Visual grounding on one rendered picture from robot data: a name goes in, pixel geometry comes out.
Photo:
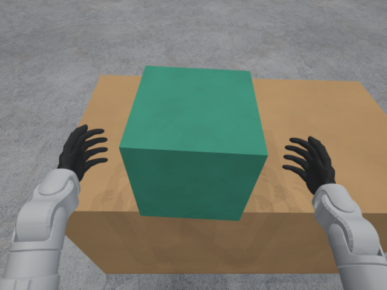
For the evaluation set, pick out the carton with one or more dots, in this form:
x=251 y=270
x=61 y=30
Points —
x=193 y=146

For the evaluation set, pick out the pedestal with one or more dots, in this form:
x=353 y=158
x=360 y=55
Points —
x=277 y=232

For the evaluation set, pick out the right robot hand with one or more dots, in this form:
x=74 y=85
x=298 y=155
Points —
x=317 y=163

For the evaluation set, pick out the left robot hand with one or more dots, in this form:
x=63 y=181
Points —
x=75 y=154

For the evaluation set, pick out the robot right forearm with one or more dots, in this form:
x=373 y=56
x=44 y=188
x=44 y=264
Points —
x=353 y=239

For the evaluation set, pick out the robot left forearm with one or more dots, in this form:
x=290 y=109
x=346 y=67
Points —
x=39 y=234

